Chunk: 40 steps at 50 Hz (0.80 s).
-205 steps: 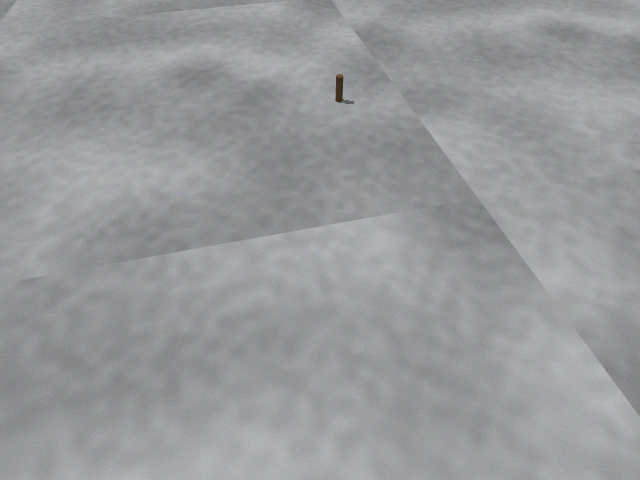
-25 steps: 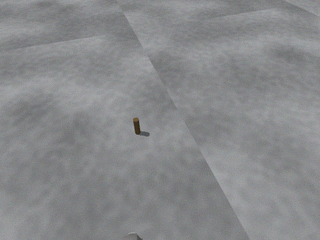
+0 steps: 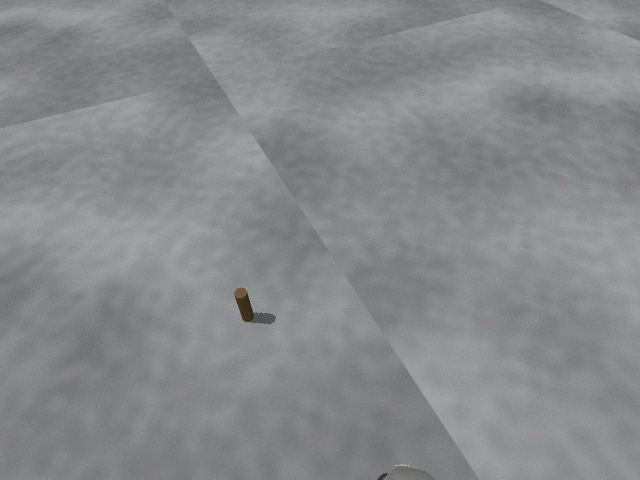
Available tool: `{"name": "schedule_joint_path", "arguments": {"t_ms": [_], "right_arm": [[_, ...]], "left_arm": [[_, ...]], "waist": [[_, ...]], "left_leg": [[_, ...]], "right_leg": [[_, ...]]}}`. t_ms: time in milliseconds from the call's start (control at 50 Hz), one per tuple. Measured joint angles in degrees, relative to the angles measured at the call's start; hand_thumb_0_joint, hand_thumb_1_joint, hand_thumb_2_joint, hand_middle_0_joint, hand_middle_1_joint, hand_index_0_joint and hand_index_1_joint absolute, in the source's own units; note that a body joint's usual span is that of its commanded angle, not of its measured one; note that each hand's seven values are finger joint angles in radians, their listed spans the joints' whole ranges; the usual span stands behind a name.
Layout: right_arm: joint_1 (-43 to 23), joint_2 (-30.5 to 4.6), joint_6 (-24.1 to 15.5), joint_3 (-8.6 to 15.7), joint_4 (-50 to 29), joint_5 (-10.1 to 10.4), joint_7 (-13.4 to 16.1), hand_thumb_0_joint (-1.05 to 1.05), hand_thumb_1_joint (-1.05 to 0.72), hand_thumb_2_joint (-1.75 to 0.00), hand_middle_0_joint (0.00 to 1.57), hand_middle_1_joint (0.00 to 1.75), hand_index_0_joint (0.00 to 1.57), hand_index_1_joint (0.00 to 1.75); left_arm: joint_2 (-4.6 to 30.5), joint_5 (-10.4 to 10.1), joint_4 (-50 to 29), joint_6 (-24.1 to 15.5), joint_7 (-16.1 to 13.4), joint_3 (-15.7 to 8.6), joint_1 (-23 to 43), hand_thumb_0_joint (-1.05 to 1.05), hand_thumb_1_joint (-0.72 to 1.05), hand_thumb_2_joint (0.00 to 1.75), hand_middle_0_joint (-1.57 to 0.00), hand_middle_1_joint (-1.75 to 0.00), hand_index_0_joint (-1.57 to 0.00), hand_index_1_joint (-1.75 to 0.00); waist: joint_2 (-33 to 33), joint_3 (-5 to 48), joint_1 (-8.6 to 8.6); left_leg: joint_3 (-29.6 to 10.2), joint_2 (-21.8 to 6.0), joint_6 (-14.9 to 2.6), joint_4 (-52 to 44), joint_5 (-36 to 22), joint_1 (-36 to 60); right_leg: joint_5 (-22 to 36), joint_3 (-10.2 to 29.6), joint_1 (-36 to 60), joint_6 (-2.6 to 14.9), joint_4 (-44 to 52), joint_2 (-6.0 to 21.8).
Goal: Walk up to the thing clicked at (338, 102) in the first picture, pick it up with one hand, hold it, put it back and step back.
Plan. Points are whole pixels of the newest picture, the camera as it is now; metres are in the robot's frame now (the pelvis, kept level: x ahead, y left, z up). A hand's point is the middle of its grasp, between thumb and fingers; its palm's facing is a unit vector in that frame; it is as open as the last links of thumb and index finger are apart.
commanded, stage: walk up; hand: left
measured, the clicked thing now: (244, 305) +0.80 +0.25 -0.69
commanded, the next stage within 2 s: none
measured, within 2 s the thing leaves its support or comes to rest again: neither
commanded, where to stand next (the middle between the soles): +0.45 +0.03 m, yaw +2 degrees
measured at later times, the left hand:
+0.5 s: hand (113, 457) +0.22 +0.32 -0.16, palm faces +0.00 -0.94 -0.35, open 7.4 cm
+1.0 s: hand (164, 303) +0.45 +0.28 -0.13, palm faces -0.02 -0.92 -0.40, open 7.4 cm
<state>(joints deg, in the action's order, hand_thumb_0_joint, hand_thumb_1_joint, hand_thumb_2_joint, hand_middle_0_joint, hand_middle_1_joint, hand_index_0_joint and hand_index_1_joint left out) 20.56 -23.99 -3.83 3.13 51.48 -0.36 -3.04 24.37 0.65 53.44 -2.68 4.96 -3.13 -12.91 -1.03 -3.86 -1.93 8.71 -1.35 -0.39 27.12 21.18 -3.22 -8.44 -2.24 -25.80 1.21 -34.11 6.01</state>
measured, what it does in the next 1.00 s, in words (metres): walks ahead: right foot, then left foot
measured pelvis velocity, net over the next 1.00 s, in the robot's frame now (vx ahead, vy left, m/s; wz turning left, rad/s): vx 0.35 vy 0.01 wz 0.00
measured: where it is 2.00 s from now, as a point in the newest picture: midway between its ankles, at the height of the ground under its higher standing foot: (316, 416)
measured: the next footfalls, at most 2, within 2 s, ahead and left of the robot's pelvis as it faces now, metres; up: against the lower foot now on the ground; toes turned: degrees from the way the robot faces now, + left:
right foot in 0.04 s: +0.18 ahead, -0.14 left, +0.00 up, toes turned -5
left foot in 0.42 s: +0.30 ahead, +0.15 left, +0.00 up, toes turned +7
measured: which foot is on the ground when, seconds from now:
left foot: down 0.00-0.06, up 0.08-0.40, down 0.42-0.92, up 0.94-1.00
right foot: up 0.00-0.02, down 0.04-0.44, up 0.46-0.86, down 0.88-1.00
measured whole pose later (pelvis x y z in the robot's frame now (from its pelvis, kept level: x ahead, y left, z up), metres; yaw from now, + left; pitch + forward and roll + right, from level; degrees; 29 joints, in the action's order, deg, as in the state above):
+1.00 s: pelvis +0.35 +0.01 -0.01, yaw +0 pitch -3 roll +1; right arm 18.5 -24.0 -1.3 2.0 51.0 0.3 -1.1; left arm 22.0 0.0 49.5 -4.3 2.4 -2.5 -11.6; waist 2.0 -6.4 -0.4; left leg 1.1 -1.5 -2.1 59.6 28.7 -18.2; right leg -12.3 -3.2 -19.9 1.5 -35.5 2.9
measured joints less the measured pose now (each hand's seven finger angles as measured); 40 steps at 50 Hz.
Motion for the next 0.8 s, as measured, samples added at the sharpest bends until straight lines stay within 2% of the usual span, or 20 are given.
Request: {"name": "schedule_joint_path", "arguments": {"t_ms": [40, 60, 120, 160, 200, 280, 400, 440, 460, 500, 540, 600, 700, 800], "right_arm": [[0.76, -0.30, 0.43, 0.01, -0.21, 0.13, 0.25, 0.01, -0.90, -0.90, 0.21, 0.30, 0.21, 0.30], [0.56, -0.46, 0.77, 0.02, -0.04, 0.21, 0.51, 0.01, -0.90, -0.90, 0.21, 0.30, 0.21, 0.30], [-1.10, -0.26, 1.91, -0.47, 0.79, 0.38, 0.93, 0.01, -0.90, -0.90, 0.20, 0.30, 0.21, 0.30], [-2.14, -0.57, 2.03, -0.59, 0.93, 0.62, 0.82, 0.01, -0.90, -0.90, 0.20, 0.30, 0.21, 0.30], [-2.98, -0.84, 1.81, -0.45, 0.66, 0.54, 0.39, 0.01, -0.90, -0.90, 0.20, 0.30, 0.21, 0.30], [-4.02, -0.94, 1.63, 0.16, 0.18, -0.22, -0.64, 0.01, -0.90, -0.90, 0.20, 0.30, 0.21, 0.30], [-4.24, -0.97, 1.14, 0.97, 0.85, -0.78, -1.51, 0.01, -0.90, -0.90, 0.20, 0.30, 0.21, 0.30], [-3.82, -1.16, 0.38, 1.30, 0.80, -0.98, -1.30, 0.01, -0.90, -0.90, 0.20, 0.30, 0.21, 0.30], [-3.95, -0.95, -0.10, 1.42, 0.69, -1.16, -0.97, 0.01, -0.90, -0.90, 0.20, 0.30, 0.21, 0.30], [-3.89, -0.58, -0.82, 1.32, -0.21, -0.87, -0.40, 0.01, -0.90, -0.90, 0.20, 0.30, 0.21, 0.30], [-3.57, 0.33, -1.04, 0.74, -0.79, -0.29, 0.14, 0.01, -0.90, -0.90, 0.20, 0.30, 0.21, 0.30], [-2.48, 1.32, -1.16, -0.24, -1.08, 0.00, 0.68, 0.01, -0.90, -0.90, 0.20, 0.30, 0.21, 0.30], [-0.66, 1.45, -1.01, -0.64, -1.27, -0.17, 0.85, 0.01, -0.90, -0.90, 0.21, 0.30, 0.21, 0.30], [0.64, 0.51, -0.37, -0.34, -1.44, -0.21, 0.61, 0.01, -0.90, -0.90, 0.21, 0.30, 0.21, 0.30]], "left_arm": [[-0.04, 0.01, -0.48, -0.82, -0.39, -0.23, 0.66, 0.00, 0.91, 0.90, -0.21, -0.30, -0.20, -0.30], [-0.49, 0.12, -0.80, -1.38, -0.81, -0.48, 1.31, 0.00, 0.91, 0.90, -0.21, -0.30, -0.20, -0.30], [-1.59, -0.55, -2.66, -2.38, -1.55, -0.09, 2.12, 0.00, 0.91, 0.90, -0.21, -0.30, -0.20, -0.30], [-2.51, -0.87, -3.54, -2.46, -1.86, 0.52, 1.73, 0.00, 0.91, 0.90, -0.21, -0.30, -0.20, -0.30], [-3.01, -0.79, -3.94, -2.42, -2.00, 0.94, 0.82, 0.00, 0.90, 0.90, -0.21, -0.30, -0.21, -0.30], [-2.58, -0.20, -4.32, -2.27, -1.81, 1.04, -1.49, 0.00, 0.90, 0.90, -0.21, -0.31, -0.21, -0.30], [-0.30, 0.08, -3.69, -1.49, -1.37, 0.50, -4.72, 0.00, 0.90, 0.90, -0.21, -0.31, -0.21, -0.30], [0.57, 0.21, -3.21, -0.91, -1.44, 0.40, -5.83, 0.00, 0.90, 0.90, -0.21, -0.31, -0.21, -0.30], [0.98, 0.22, -2.72, -0.53, -1.67, 0.27, -6.10, 0.00, 0.90, 0.90, -0.21, -0.31, -0.21, -0.30], [0.99, -0.05, -1.12, 0.45, -2.33, 0.32, -5.89, 0.00, 0.90, 0.90, -0.21, -0.30, -0.20, -0.30], [1.32, -0.35, -0.18, 0.89, -2.67, 0.64, -5.32, 0.00, 0.91, 0.90, -0.21, -0.30, -0.20, -0.30], [1.51, -0.65, -0.01, 0.61, -2.49, 0.63, -4.56, 0.00, 0.91, 0.90, -0.21, -0.30, -0.20, -0.30], [0.78, -0.27, -0.56, 1.10, -1.32, 0.36, -3.39, 0.00, 0.91, 0.90, -0.21, -0.30, -0.20, -0.30], [-0.25, 0.01, -0.81, 1.24, -0.33, 0.17, -1.90, 0.00, 0.91, 0.90, -0.21, -0.30, -0.20, -0.30]], "waist": [[1.08, 0.06, -0.21], [2.36, -0.47, -0.24], [3.03, -1.43, 0.75], [3.67, -1.46, 1.44], [4.24, -1.08, 1.74], [4.06, -0.20, 2.49], [2.10, 1.13, 3.64], [0.92, 1.74, 3.46], [-0.51, 1.59, 3.39], [-1.29, 1.41, 2.46], [-2.21, 0.84, 1.73], [-3.37, 0.17, 1.42], [-3.10, -0.66, 1.00], [-1.25, -0.91, 0.26]], "left_leg": [[-0.57, -1.28, 0.45, 5.06, 4.14, -0.34], [-1.48, -2.72, -0.43, 10.47, 5.51, -1.99], [-6.30, -1.03, -1.75, 29.35, 6.04, -10.45], [-7.52, -0.71, -1.96, 34.55, 4.03, -15.47], [-8.05, -1.64, -1.70, 33.29, 1.54, -19.29], [-8.00, -3.70, -0.37, 23.77, -1.87, -23.51], [-6.16, -3.98, 0.16, 9.55, -8.23, -21.65], [-5.06, -2.70, -0.32, 7.46, -10.60, -19.40], [-4.06, -1.72, -0.68, 8.95, -10.30, -19.16], [-3.47, -1.28, -1.31, 11.26, -7.42, -18.73], [-3.07, -0.95, -1.58, 9.75, -6.65, -16.41], [-2.29, -0.33, -1.78, 5.61, -6.94, -12.31], [-1.35, 0.42, -1.95, 0.70, -6.44, -6.73], [-0.98, 0.38, -1.23, -0.17, -3.69, -3.27]], "right_leg": [[1.81, -0.90, 3.15, 0.43, 2.84, -1.76], [1.12, -1.70, 3.35, 0.12, 1.08, -2.67], [-2.77, -2.10, 4.67, 0.19, -1.46, -2.85], [-3.16, -2.25, 7.02, 0.36, 0.52, -2.93], [-3.11, -2.62, 9.34, 0.26, 3.00, -3.16], [-4.50, -3.01, 12.49, 0.30, 5.26, -3.42], [-10.20, -3.37, 15.55, -0.83, 2.92, -2.64], [-14.19, -3.04, 15.34, -0.76, -1.34, -1.43], [-15.50, -1.89, 14.04, 0.23, -5.82, -0.24], [-17.91, 1.50, 9.36, 1.19, -17.73, -1.98], [-16.27, 3.33, 4.88, 1.43, -25.71, -3.72], [-12.69, 3.28, -0.03, 0.89, -26.91, -3.27], [-7.55, 3.03, -3.81, -0.74, -18.80, -1.12], [-3.17, 1.62, -2.37, -0.74, -7.53, 0.23]]}}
